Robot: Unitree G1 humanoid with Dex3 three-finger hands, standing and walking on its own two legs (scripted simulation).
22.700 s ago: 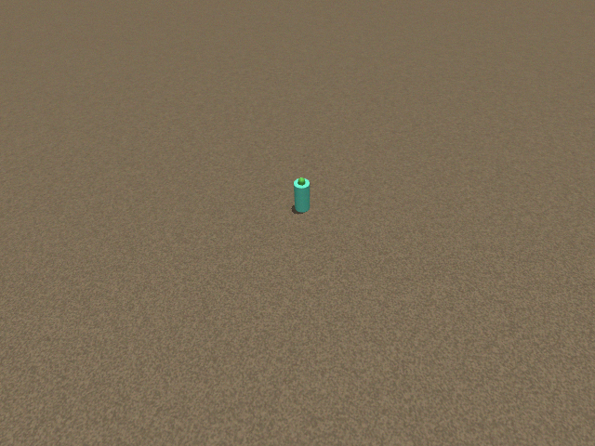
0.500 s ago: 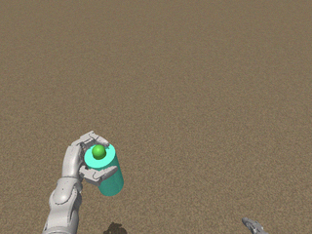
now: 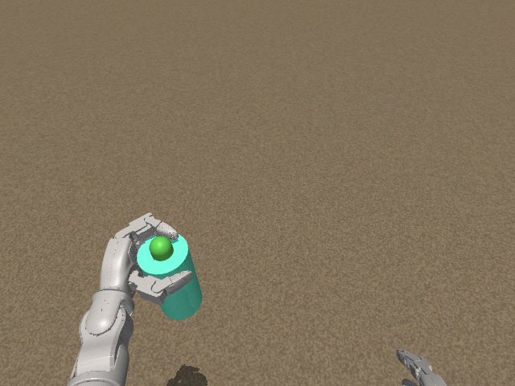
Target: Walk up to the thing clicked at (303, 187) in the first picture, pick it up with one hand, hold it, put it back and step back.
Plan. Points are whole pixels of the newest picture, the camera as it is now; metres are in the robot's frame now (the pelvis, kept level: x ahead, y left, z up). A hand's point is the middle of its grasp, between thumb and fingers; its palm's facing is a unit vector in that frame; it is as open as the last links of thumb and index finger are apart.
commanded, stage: hold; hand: left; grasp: from the side
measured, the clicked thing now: (171, 274) +0.32 +0.16 -0.01
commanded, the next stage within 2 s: crouch in 0.10 s
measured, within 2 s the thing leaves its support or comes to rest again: neither
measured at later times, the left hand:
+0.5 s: hand (166, 267) +0.34 +0.17 -0.01, palm faces -0.02 -1.00 +0.01, open 8.9 cm
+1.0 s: hand (191, 287) +0.41 +0.17 -0.25, palm faces +0.00 -1.00 -0.01, open 8.9 cm
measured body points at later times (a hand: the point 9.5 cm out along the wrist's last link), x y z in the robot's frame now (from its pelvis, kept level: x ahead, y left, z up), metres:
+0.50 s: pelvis -0.01 +0.01 -0.02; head +0.06 +0.02 +0.43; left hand +0.33 +0.22 -0.01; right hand +0.11 -0.25 -0.12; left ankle +0.02 +0.13 -0.70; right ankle +0.03 -0.13 -0.70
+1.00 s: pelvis -0.04 +0.00 -0.21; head +0.15 +0.03 +0.19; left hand +0.40 +0.22 -0.25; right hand +0.04 -0.26 -0.34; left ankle +0.01 +0.13 -0.70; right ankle +0.03 -0.13 -0.70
